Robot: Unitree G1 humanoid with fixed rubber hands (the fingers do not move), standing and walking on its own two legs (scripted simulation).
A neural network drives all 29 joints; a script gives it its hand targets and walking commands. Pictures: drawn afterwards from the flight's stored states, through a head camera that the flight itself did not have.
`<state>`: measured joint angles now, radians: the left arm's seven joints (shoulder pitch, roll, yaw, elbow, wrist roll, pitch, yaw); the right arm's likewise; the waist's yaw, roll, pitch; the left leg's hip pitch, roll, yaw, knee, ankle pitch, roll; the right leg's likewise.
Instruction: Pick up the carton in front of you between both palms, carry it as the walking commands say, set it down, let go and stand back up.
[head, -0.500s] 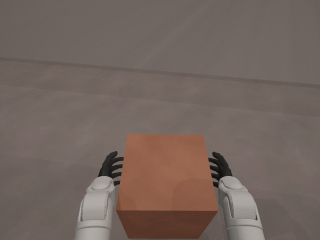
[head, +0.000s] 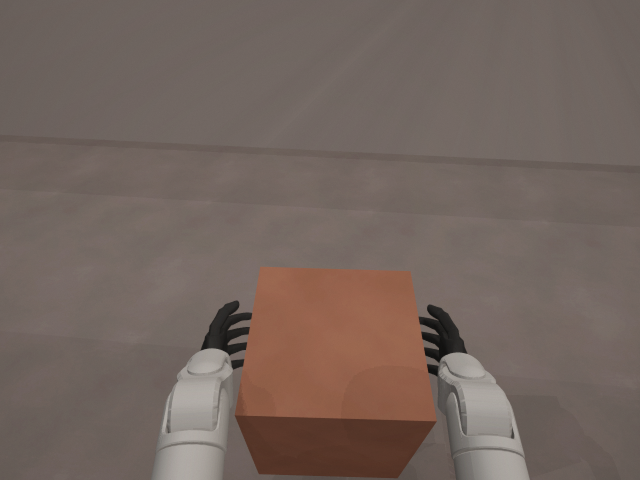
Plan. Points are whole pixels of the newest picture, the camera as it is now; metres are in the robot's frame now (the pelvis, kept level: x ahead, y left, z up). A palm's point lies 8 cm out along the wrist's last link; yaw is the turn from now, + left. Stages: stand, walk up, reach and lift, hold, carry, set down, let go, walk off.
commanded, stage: hold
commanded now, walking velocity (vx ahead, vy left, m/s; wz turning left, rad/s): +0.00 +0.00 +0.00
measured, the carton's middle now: (331, 376) +0.30 +0.00 -0.04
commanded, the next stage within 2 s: set down in 0.14 s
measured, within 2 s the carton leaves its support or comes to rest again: neither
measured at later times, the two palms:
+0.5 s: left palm (204, 355) +0.30 +0.17 +0.03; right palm (426, 345) +0.31 -0.13 +0.02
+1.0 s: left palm (236, 388) +0.37 +0.18 -0.20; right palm (394, 379) +0.39 -0.12 -0.21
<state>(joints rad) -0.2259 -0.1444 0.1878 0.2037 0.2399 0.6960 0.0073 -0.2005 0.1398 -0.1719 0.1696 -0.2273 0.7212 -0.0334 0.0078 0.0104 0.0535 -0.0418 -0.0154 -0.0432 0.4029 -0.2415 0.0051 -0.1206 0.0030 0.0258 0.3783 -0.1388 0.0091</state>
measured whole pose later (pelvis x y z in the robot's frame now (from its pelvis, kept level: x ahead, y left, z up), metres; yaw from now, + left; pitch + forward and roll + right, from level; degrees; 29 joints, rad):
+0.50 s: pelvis -0.04 -0.02 -0.02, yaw +4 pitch -7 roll +0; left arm -0.68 -0.14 0.58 0.68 0.47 0.54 -0.07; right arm -0.65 0.19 -0.55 0.63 -0.44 0.56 0.00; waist 0.02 0.00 0.13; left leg -0.24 -0.03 -0.11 0.66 -0.29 0.00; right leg -0.28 0.06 0.07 0.62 -0.23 0.00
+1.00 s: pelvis -0.03 +0.00 -0.12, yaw +4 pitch +35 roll +0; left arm -0.70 -0.11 0.43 0.56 0.20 0.19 0.03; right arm -0.69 0.09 -0.40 0.58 -0.18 0.18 -0.04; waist 0.00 -0.01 -0.10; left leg -1.35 -0.09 -0.08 1.18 -0.45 -0.02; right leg -1.40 0.08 0.10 1.15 -0.36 0.03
